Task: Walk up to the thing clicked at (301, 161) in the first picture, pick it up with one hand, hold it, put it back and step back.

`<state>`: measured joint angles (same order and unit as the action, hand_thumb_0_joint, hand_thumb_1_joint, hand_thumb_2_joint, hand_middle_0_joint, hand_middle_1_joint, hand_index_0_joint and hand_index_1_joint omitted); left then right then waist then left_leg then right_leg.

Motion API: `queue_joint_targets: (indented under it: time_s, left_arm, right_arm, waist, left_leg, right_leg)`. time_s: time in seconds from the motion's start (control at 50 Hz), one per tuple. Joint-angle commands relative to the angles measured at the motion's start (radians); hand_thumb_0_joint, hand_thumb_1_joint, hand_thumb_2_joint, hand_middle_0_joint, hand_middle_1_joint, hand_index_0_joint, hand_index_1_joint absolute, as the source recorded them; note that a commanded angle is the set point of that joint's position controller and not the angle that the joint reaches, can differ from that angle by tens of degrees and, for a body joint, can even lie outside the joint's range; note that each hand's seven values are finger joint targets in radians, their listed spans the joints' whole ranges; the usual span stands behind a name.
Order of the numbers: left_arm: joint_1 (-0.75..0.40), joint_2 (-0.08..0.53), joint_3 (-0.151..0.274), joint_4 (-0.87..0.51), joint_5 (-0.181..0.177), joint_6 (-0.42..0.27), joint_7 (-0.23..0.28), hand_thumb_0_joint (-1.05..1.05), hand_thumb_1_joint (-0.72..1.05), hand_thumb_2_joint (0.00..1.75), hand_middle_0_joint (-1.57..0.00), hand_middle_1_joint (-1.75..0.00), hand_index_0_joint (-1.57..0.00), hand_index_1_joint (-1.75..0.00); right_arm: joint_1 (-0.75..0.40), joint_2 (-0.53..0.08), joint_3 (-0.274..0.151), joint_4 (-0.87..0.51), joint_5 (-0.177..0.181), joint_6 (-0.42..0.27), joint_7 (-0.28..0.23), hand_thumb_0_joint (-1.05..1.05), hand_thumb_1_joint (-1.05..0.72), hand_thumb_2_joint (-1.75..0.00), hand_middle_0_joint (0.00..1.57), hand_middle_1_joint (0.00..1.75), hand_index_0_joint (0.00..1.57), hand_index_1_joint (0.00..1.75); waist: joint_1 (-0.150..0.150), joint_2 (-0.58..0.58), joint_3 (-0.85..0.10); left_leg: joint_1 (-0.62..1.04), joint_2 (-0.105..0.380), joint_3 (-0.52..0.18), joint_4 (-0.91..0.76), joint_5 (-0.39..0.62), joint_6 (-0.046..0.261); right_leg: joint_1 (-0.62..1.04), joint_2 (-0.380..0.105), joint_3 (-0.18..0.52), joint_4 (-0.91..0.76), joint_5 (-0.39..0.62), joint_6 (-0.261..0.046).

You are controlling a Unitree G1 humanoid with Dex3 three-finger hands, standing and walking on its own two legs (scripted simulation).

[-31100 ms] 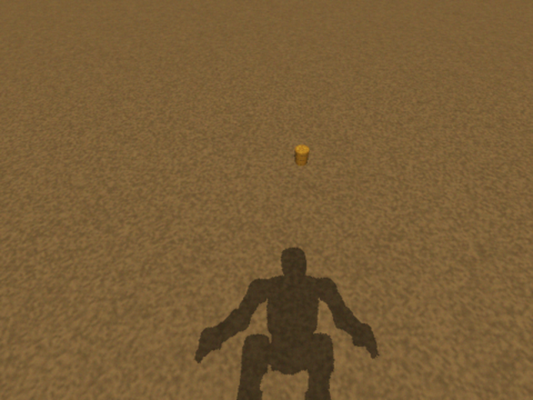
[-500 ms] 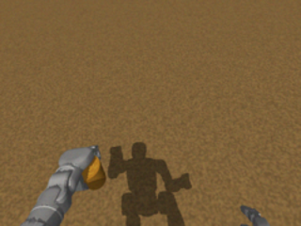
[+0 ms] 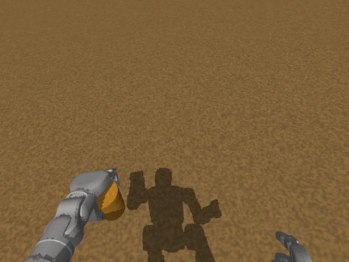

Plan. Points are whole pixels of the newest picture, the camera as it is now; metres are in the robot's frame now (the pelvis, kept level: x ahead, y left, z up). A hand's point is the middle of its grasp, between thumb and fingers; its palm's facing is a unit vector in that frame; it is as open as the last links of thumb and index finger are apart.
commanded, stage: hold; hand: left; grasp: from above
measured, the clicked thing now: (108, 201) +0.31 +0.21 -0.06
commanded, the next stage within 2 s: crouch in 0.42 s
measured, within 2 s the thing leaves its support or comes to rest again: neither
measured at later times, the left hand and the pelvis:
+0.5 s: hand (95, 198) +0.30 +0.23 -0.02, palm faces -0.43 -0.07 -0.90, open 10.6 cm; pelvis +0.01 +0.00 +0.00, yaw +0 degrees
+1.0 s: hand (103, 209) +0.32 +0.25 -0.13, palm faces -0.43 +0.01 -0.90, open 10.7 cm; pelvis -0.01 +0.00 -0.04, yaw +1 degrees
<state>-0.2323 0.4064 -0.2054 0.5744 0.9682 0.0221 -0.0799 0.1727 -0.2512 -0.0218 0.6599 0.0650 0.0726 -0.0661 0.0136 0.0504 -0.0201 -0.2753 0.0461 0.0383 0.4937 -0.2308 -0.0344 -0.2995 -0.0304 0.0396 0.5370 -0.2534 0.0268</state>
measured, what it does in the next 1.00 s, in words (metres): stands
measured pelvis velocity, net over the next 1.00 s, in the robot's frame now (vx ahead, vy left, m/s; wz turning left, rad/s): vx -0.01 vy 0.00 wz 0.03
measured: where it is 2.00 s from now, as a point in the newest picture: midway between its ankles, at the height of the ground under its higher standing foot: outside the picture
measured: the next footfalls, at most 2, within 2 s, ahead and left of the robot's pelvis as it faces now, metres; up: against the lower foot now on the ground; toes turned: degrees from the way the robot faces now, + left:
none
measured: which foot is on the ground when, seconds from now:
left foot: down 0.00-1.00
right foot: down 0.00-1.00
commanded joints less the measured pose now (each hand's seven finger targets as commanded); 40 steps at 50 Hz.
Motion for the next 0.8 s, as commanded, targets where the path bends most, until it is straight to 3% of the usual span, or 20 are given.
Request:
queue_joint_targets:
  time_s: [0.0, 0.04, 0.1, 0.14, 0.18, 0.2, 0.3, 0.38, 0.42, 0.48, 0.5, 0.54, 0.6, 0.68, 0.78]
  left_arm:
    - [-0.312, 0.221, 0.115, -0.193, 0.010, -0.016, 0.033, 0.00, 0.38, 0.93, -0.63, -1.20, -0.71, -1.11]
    - [-0.352, 0.210, 0.097, -0.200, 0.012, -0.020, 0.039, 0.00, 0.38, 0.94, -0.63, -1.19, -0.72, -1.10]
    - [-0.359, 0.230, 0.123, -0.206, 0.006, -0.023, 0.051, 0.00, 0.38, 0.96, -0.65, -1.18, -0.73, -1.10]
    - [-0.323, 0.199, 0.099, -0.170, 0.011, -0.020, 0.051, 0.00, 0.39, 0.95, -0.65, -1.19, -0.73, -1.11]
    - [-0.288, 0.210, 0.116, -0.151, 0.011, -0.018, 0.055, 0.00, 0.38, 0.96, -0.64, -1.19, -0.72, -1.10]
    - [-0.308, 0.199, 0.101, -0.161, 0.011, -0.021, 0.053, 0.00, 0.37, 0.97, -0.64, -1.19, -0.71, -1.11]
    - [-0.345, 0.215, 0.104, -0.198, 0.010, -0.024, 0.050, 0.00, 0.38, 0.98, -0.66, -1.19, -0.73, -1.11]
    - [-0.346, 0.207, 0.101, -0.167, 0.011, -0.018, 0.053, 0.00, 0.39, 0.96, -0.66, -1.16, -0.73, -1.08]
    - [-0.323, 0.226, 0.121, -0.147, 0.012, -0.016, 0.056, 0.00, 0.38, 0.94, -0.65, -1.16, -0.73, -1.08]
    - [-0.302, 0.202, 0.103, -0.144, 0.012, -0.018, 0.047, 0.00, 0.39, 0.93, -0.65, -1.16, -0.74, -1.07]
    - [-0.310, 0.196, 0.093, -0.161, 0.008, -0.020, 0.047, 0.00, 0.46, 0.85, -0.68, -1.21, -0.79, -1.09]
    - [-0.309, 0.219, 0.117, -0.150, 0.015, -0.021, 0.051, 0.00, 0.36, 0.93, -0.61, -1.18, -0.69, -1.09]
    - [-0.280, 0.191, 0.102, -0.130, 0.016, -0.032, 0.057, 0.00, 0.39, 0.97, -0.63, -1.20, -0.71, -1.12]
    - [-0.283, 0.195, 0.117, -0.084, 0.040, -0.064, 0.101, 0.00, 0.37, 0.99, -0.64, -1.20, -0.71, -1.13]
    - [-0.375, 0.181, 0.110, 0.054, 0.084, -0.099, 0.209, 0.00, 0.36, 1.01, -0.63, -1.21, -0.70, -1.14]
  right_arm:
    - [-0.106, -0.115, -0.039, -0.141, 0.002, -0.043, -0.006, 0.00, -0.91, -0.90, 0.20, 0.30, 0.20, 0.30]
    - [-0.099, -0.117, -0.039, -0.136, 0.001, -0.042, -0.007, 0.00, -0.91, -0.90, 0.20, 0.30, 0.20, 0.30]
    - [-0.094, -0.118, -0.042, -0.131, 0.000, -0.042, -0.007, 0.00, -0.91, -0.90, 0.20, 0.30, 0.20, 0.30]
    - [-0.095, -0.116, -0.042, -0.131, 0.001, -0.041, -0.006, 0.00, -0.91, -0.90, 0.20, 0.30, 0.20, 0.30]
    - [-0.096, -0.118, -0.044, -0.133, 0.003, -0.037, -0.006, 0.00, -0.91, -0.90, 0.20, 0.30, 0.20, 0.30]
    - [-0.091, -0.117, -0.044, -0.132, 0.002, -0.036, -0.005, 0.00, -0.91, -0.90, 0.20, 0.30, 0.20, 0.30]
    - [-0.094, -0.117, -0.047, -0.133, 0.002, -0.033, -0.004, 0.00, -0.91, -0.90, 0.20, 0.30, 0.20, 0.30]
    - [-0.082, -0.119, -0.047, -0.125, 0.002, -0.030, -0.005, 0.00, -0.91, -0.90, 0.20, 0.30, 0.20, 0.30]
    - [-0.081, -0.121, -0.048, -0.124, 0.003, -0.028, -0.005, 0.00, -0.91, -0.90, 0.20, 0.30, 0.20, 0.30]
    - [-0.086, -0.119, -0.048, -0.130, 0.003, -0.025, -0.003, 0.00, -0.91, -0.90, 0.20, 0.30, 0.20, 0.30]
    - [-0.091, -0.118, -0.047, -0.132, 0.004, -0.025, -0.003, 0.00, -0.93, -0.91, 0.20, 0.30, 0.20, 0.30]
    - [-0.089, -0.118, -0.047, -0.135, 0.005, -0.023, -0.004, 0.00, -0.90, -0.90, 0.20, 0.30, 0.20, 0.30]
    - [-0.085, -0.116, -0.046, -0.137, 0.004, -0.021, -0.004, 0.00, -0.90, -0.90, 0.20, 0.30, 0.20, 0.30]
    - [-0.061, -0.119, -0.053, -0.119, -0.003, -0.015, -0.001, 0.00, -0.90, -0.90, 0.20, 0.30, 0.20, 0.30]
    - [-0.032, -0.122, -0.064, -0.082, -0.023, -0.009, 0.008, 0.00, -0.90, -0.90, 0.20, 0.30, 0.20, 0.30]
  waist:
    - [0.007, -0.030, -0.221]
    - [-0.007, -0.046, -0.227]
    - [0.004, -0.031, -0.255]
    - [-0.001, -0.034, -0.236]
    - [0.013, -0.035, -0.219]
    - [0.001, -0.034, -0.217]
    - [0.007, -0.011, -0.242]
    - [-0.007, -0.052, -0.242]
    - [0.006, -0.035, -0.228]
    - [0.008, -0.051, -0.222]
    - [0.007, -0.046, -0.221]
    - [0.006, -0.041, -0.210]
    - [-0.004, -0.062, -0.190]
    - [-0.014, -0.071, -0.200]
    - [-0.045, -0.062, -0.203]
  left_leg:
    - [0.119, -0.057, 0.021, -0.061, 0.135, 0.045]
    - [0.128, -0.057, 0.020, -0.052, 0.150, 0.048]
    - [0.147, -0.059, 0.023, -0.054, 0.167, 0.047]
    - [0.142, -0.056, 0.021, -0.058, 0.177, 0.045]
    - [0.128, -0.053, 0.018, -0.068, 0.169, 0.042]
    - [0.125, -0.054, 0.020, -0.066, 0.164, 0.042]
    - [0.149, -0.056, 0.019, -0.069, 0.179, 0.041]
    - [0.153, -0.056, 0.024, -0.058, 0.207, 0.047]
    - [0.145, -0.055, 0.022, -0.065, 0.209, 0.044]
    - [0.141, -0.056, 0.021, -0.068, 0.202, 0.045]
    - [0.139, -0.057, 0.020, -0.070, 0.194, 0.044]
    - [0.135, -0.059, 0.024, -0.070, 0.183, 0.045]
    - [0.126, -0.058, 0.022, -0.066, 0.167, 0.046]
    - [0.100, -0.059, 0.019, -0.038, 0.183, 0.044]
    - [0.007, -0.061, 0.015, 0.048, 0.148, 0.039]
  right_leg:
    - [0.050, 0.053, -0.033, -0.103, 0.112, -0.025]
    - [0.041, 0.053, -0.032, -0.106, 0.132, -0.019]
    - [0.060, 0.050, -0.029, -0.108, 0.149, -0.019]
    - [0.056, 0.054, -0.035, -0.105, 0.158, -0.022]
    - [0.066, 0.057, -0.040, -0.108, 0.142, -0.027]
    - [0.059, 0.057, -0.039, -0.107, 0.140, -0.027]
    - [0.069, 0.053, -0.037, -0.112, 0.154, -0.028]
    - [0.074, 0.052, -0.035, -0.115, 0.192, -0.020]
    - [0.080, 0.053, -0.039, -0.115, 0.188, -0.024]
    - [0.084, 0.053, -0.043, -0.119, 0.181, -0.024]
    - [0.078, 0.052, -0.041, -0.119, 0.172, -0.025]
    - [0.071, 0.050, -0.039, -0.127, 0.160, -0.024]
    - [0.055, 0.050, -0.038, -0.124, 0.150, -0.023]
    - [0.036, 0.049, -0.039, -0.095, 0.167, -0.024]
    - [-0.076, 0.045, -0.040, -0.024, 0.145, -0.025]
